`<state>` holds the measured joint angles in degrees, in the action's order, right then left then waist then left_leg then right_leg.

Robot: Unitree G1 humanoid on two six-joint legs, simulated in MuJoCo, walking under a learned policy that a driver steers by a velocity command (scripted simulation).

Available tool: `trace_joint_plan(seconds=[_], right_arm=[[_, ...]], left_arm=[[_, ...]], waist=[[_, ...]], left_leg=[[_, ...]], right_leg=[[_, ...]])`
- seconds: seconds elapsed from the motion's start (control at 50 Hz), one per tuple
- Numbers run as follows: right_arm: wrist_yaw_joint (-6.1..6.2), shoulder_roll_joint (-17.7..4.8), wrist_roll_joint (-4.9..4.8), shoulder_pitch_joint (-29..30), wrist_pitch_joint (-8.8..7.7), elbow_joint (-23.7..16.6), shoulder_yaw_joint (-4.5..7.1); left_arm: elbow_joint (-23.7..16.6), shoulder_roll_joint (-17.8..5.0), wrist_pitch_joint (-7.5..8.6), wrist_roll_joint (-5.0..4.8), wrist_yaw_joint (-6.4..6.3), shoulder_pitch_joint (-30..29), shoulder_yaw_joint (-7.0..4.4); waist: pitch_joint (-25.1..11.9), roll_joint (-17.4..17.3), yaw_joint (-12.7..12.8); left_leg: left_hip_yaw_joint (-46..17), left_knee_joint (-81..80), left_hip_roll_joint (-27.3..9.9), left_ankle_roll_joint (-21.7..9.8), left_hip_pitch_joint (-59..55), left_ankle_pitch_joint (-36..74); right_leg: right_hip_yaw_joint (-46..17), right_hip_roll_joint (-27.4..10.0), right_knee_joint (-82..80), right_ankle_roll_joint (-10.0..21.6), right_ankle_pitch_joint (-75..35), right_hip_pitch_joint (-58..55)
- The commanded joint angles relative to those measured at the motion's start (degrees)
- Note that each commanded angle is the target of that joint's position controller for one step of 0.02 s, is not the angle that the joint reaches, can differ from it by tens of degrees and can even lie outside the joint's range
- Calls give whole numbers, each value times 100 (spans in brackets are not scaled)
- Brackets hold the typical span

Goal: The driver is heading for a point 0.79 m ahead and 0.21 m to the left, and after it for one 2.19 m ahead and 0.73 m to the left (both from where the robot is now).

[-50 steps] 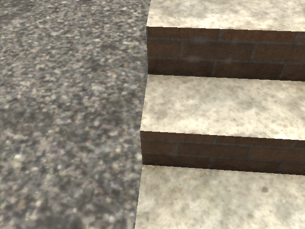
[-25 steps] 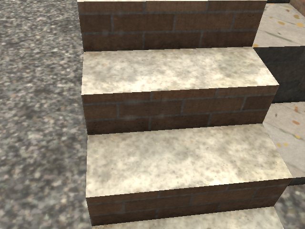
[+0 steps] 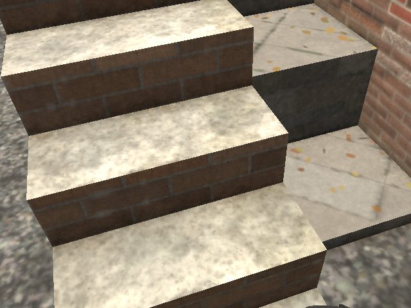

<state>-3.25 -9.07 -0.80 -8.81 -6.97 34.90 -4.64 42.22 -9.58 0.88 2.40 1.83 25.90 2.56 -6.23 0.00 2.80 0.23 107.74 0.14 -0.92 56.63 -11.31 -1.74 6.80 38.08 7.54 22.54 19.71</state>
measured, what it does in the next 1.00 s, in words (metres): climbs: left foot 0.19 m higher, then right foot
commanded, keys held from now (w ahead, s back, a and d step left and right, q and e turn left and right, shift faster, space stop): w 0.46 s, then w+q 0.54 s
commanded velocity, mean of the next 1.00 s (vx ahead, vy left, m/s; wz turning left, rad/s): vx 0.50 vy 0.00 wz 0.12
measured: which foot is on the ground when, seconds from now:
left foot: up 0.00-0.40, down 0.42-0.82, up 0.84-1.00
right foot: down 0.00-0.44, up 0.46-0.80, down 0.82-1.00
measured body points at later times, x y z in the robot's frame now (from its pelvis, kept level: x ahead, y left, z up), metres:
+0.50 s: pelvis +0.25 +0.00 +0.09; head +0.22 -0.04 +0.54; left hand +0.27 +0.23 -0.04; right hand +0.40 -0.22 -0.02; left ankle +0.32 +0.05 -0.54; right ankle +0.07 -0.08 -0.53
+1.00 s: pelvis +0.47 -0.01 +0.20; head +0.48 +0.00 +0.65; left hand +0.40 +0.20 +0.05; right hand +0.75 -0.17 +0.15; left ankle +0.45 +0.12 -0.15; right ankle +0.40 -0.21 -0.53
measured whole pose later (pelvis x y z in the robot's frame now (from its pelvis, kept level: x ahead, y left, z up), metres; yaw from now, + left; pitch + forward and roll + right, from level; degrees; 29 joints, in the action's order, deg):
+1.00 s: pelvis +0.47 -0.01 +0.20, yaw +13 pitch +2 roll +0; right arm -5.8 -13.5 -3.0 -1.5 -2.0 32.7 -1.6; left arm 55.9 -9.9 4.0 3.8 -2.8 24.1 2.1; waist -0.1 0.5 0.1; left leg -3.6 138.3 2.5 -5.8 68.9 -47.5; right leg 4.9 -7.0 20.0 -6.4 19.8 1.4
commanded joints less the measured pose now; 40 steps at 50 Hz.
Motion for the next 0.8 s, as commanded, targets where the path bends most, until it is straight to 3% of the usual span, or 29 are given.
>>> trace_joint_plan(seconds=[0.02,0.1,0.16,0.2,0.22,0.24,0.28,0.32,0.34,0.36,0.38,0.4,0.42,0.44,0.46,0.48,0.5,0.52,0.54,0.58,0.6,0.66,0.68,0.7,0.72,0.74,0.76,0.78,0.8], right_arm=[[59,-132,-52,63,28,-112,118],[21,285,-156,395,-36,-86,-3],[64,676,-214,964,0,-249,-239],[119,759,-271,1300,46,-263,-319],[102,699,-261,1517,70,-421,-369],[52,699,-228,1533,64,-415,-372],[-41,747,-179,1223,17,-370,-398],[-160,416,-85,1019,-53,-206,-280],[-182,120,41,899,-121,-233,-208],[-121,158,212,907,-144,-216,-174],[3,-270,58,163,64,-88,80],[64,-978,24,-680,376,181,392],[63,-1316,68,-989,558,317,552],[6,-1279,460,-1551,617,801,508],[-11,-727,908,-2332,685,1253,302],[131,83,953,-2159,662,1319,188],[143,323,608,-1670,510,1358,170],[155,224,343,-1071,348,1456,215],[191,291,223,-621,236,1507,212],[227,342,243,-323,169,1630,203],[246,70,178,-398,186,1635,256],[193,-335,70,-214,205,1461,296],[274,-584,-17,-135,239,1306,367],[355,-738,-49,-502,371,1319,444],[368,-934,-49,-1082,396,1359,553],[323,-1076,208,-1291,355,1173,575],[275,-1183,231,-944,447,1086,563],[210,-851,230,-646,572,842,471],[151,-874,246,-766,684,872,523]], left_arm=[[-355,-669,49,93,16,-565,-60],[195,-374,-55,62,-125,-2,36],[571,-307,-120,41,-215,309,62],[966,-169,-109,15,-286,467,122],[1055,-235,-50,-86,-317,500,120],[1257,-99,-6,-49,-331,553,178],[1520,-86,-60,-74,-403,440,216],[1534,-79,-47,-162,-392,135,270],[1390,-265,9,-297,-386,-362,258],[1586,-509,148,-410,-389,79,167],[1704,-1193,196,-411,-439,424,11],[1591,-1729,212,-191,-493,-31,-100],[1488,-1776,212,-72,-534,-328,-165],[1147,-1547,326,39,-511,-519,-208],[778,-570,503,-134,-242,-1025,-105],[560,-640,637,-359,84,-1333,-235],[272,-438,661,-297,271,-1379,-176],[-39,-156,632,-123,345,-1599,-72],[-207,-192,574,-15,393,-1575,-43],[-186,39,521,-31,456,-1010,75],[-72,29,519,-53,413,-624,90],[-608,-98,542,12,150,-1506,200],[-907,-34,556,-13,65,-1959,330],[-925,21,531,-94,-43,-2313,396],[-882,77,438,-175,-131,-2262,340],[-815,-138,360,-343,-312,-2318,189],[-580,-343,301,-450,-402,-1807,52],[-457,-688,392,-474,-343,-1483,-88],[-278,-989,499,-439,-283,-1258,-241]], waist=[[686,570,-238],[980,573,43],[1345,719,212],[1472,862,257],[1527,906,269],[1523,774,229],[1279,728,-75],[961,259,-300],[457,306,-645],[-363,518,-660],[-531,1054,-1165],[-432,1314,-1768],[-210,1255,-1927],[-443,-214,-1774],[-211,-2815,-1539],[-229,-1415,-1278],[483,-349,-823],[1108,215,-382],[1332,655,61],[961,735,577],[815,709,656],[1154,593,601],[1125,422,585],[923,129,255],[386,-304,-83],[470,-843,-280],[486,-990,91],[466,-334,238],[205,-150,239]], left_leg=[[-50,1951,114,-43,1965,422],[-384,2240,319,-177,3490,875],[-405,2167,505,-57,4456,841],[7,2354,413,11,4605,637],[508,2114,325,63,4461,315],[649,2305,196,30,4241,345],[668,2290,-68,-134,4285,293],[1349,991,7,-528,2296,323],[1854,-855,199,-758,-384,186],[1735,-1576,349,-752,-2940,393],[1153,-2638,356,-528,-3777,-252],[961,-3729,472,-402,-3630,-1122],[791,-5401,502,-601,-3432,-1423],[-540,-5604,98,-990,-4671,54],[-2406,-6915,-862,-1954,-5128,3096],[-4316,-8276,-1355,-2380,-4271,914],[-4409,-8432,-1399,-2324,-3488,-1322],[-4010,-8219,-1247,-2092,-2857,-2101],[-3130,-7965,-1032,-1768,-2401,-2089],[-1883,-7842,-673,-1470,-2186,-1393],[-1566,-7939,-712,-1541,-2300,-956],[-1235,-8261,-574,-1647,-1906,-1012],[-746,-8554,-296,-1484,-1395,-1295],[-172,-8445,124,-1348,-954,-1317],[-381,-8469,123,-1514,-1065,-739],[-1160,-8863,-270,-1600,-1862,-402],[-1335,-8735,-328,-1665,-3090,-261],[-1142,-7694,24,-1350,-4162,1301],[-856,-6429,233,-900,-5036,3195]], right_leg=[[-2600,-1573,-1598,5,1071,-201],[-2386,-1575,-1426,-566,865,-1090],[-2097,-1567,-1625,-791,390,-1210],[-2093,-1649,-2117,-628,-560,-1067],[-2148,-1699,-2606,-452,-785,-960],[-2162,-1704,-2650,-346,-1304,-945],[-1704,-1754,-2564,-347,-2387,-1783],[-741,-1440,-2390,-629,-5702,-1413],[31,-1122,-2460,-739,-8381,-418],[-400,-1472,-2665,-519,-10917,194],[-901,-1982,-2404,-306,-11730,-562],[-982,-2139,-1738,-194,-13098,-1727],[-666,-1950,-766,-270,-13110,-2661],[-961,-1553,1095,-290,-9448,-1743],[-1016,347,4152,-740,-891,-126],[-1933,873,6200,-1008,-808,522],[-1977,576,6975,-932,-953,1381],[-1767,330,7254,-805,-1087,1976],[-1613,110,7283,-596,-1241,2197],[-1407,18,7735,-367,-1752,2123],[-1259,-73,7544,-384,-1958,2208],[-333,-665,6180,-593,-1328,2583],[312,-825,3920,-720,-102,1833],[922,-639,2352,-886,882,405],[1319,-362,1782,-1069,389,-744],[1312,-322,1330,-1252,246,-580],[1042,-375,375,-1238,519,-287],[666,-644,-754,-1008,-586,-234],[662,-796,-2260,-653,-2371,-522]])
